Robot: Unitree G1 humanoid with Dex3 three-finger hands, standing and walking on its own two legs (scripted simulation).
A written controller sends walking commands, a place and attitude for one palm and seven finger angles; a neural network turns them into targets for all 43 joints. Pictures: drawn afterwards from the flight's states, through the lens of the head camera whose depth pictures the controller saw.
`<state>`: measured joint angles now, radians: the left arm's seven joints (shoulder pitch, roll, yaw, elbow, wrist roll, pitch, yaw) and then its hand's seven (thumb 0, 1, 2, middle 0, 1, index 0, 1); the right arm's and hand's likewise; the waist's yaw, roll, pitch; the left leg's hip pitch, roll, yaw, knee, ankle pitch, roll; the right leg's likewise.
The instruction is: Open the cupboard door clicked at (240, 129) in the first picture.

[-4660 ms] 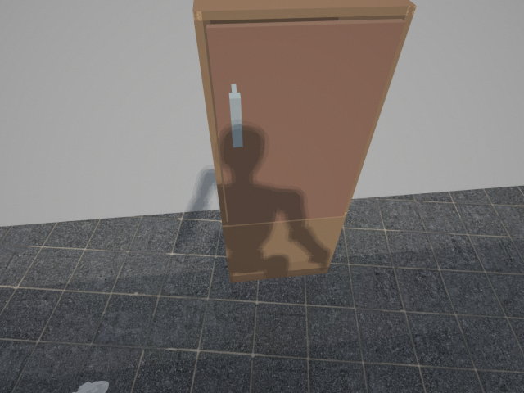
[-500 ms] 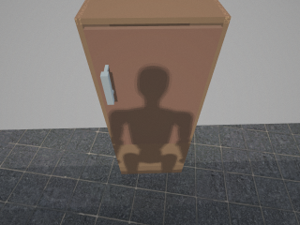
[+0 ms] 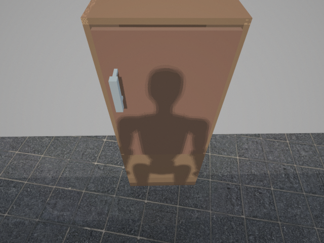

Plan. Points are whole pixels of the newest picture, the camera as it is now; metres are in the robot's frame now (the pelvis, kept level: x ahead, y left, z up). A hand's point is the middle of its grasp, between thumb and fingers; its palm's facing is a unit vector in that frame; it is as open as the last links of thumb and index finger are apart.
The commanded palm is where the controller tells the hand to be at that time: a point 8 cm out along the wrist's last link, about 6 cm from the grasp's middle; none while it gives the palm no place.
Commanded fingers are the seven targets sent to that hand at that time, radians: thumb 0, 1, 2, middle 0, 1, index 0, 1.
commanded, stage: look again from close up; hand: left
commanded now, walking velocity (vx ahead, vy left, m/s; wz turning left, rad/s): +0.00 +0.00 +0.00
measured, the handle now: (117, 90) +0.51 +0.17 +0.08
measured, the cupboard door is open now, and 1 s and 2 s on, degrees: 0 0 0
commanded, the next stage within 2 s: raise the hand with hooked fingers in 0.18 s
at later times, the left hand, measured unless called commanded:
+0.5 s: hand (82, 208) +0.19 +0.20 +0.01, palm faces +0.24 -0.96 -0.11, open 7.7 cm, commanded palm +0.10 +0.25 -0.05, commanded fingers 0.00 0.62 0.78 -0.22 -0.48 -0.22 -0.48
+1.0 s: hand (76, 215) +0.17 +0.21 +0.01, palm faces -0.04 -1.00 -0.06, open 10.4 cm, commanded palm +0.13 +0.28 +0.01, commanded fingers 0.00 0.04 0.53 -0.26 -0.86 -0.26 -0.86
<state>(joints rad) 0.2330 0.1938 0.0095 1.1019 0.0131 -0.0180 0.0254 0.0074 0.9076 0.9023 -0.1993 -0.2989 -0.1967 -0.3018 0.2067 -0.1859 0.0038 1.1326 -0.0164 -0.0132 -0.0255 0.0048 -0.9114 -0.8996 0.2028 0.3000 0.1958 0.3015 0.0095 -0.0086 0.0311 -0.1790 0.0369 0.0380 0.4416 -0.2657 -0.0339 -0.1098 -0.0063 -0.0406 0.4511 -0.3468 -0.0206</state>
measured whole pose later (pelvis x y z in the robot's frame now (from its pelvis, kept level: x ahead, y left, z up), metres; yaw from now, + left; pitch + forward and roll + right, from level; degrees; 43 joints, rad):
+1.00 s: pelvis -0.08 +0.01 -0.06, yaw +2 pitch +9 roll -2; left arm 0.18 0.29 0.19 0.12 -0.29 -0.29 -0.32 0.01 0.26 0.63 -0.24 -0.71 -0.24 -0.71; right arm 0.23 -0.21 0.06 0.59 0.03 -0.22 -0.10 0.01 -0.91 -0.90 0.21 0.30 0.20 0.30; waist 0.00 0.05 -0.08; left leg -0.75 0.05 -0.03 0.99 -0.39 -0.02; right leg -0.65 0.00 -0.09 0.97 -0.48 -0.02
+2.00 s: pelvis -0.06 +0.02 -0.02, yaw +1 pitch +3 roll -1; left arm -0.13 0.44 0.44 0.39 -0.35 -0.05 -0.46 -0.01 -0.50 0.30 -0.30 -1.20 -0.30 -1.20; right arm 0.27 -0.28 0.06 0.61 0.06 -0.21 -0.12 0.01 -0.91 -0.90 0.21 0.30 0.20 0.30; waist 0.02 0.05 -0.05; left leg -0.43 0.04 0.01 0.66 -0.28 -0.01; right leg -0.33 -0.01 -0.06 0.64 -0.35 0.00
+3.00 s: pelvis -0.05 +0.02 -0.02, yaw +0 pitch +6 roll -1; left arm -0.40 0.41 0.39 0.62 -0.25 -0.12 -0.34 -0.01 -0.50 0.30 -0.30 -1.20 -0.30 -1.20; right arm 0.30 -0.27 0.05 0.62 0.04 -0.16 -0.09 0.01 -0.91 -0.90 0.21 0.30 0.20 0.30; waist -0.02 0.04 -0.04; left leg -0.49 0.04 0.03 0.68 -0.29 0.00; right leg -0.41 -0.01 -0.04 0.67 -0.36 0.00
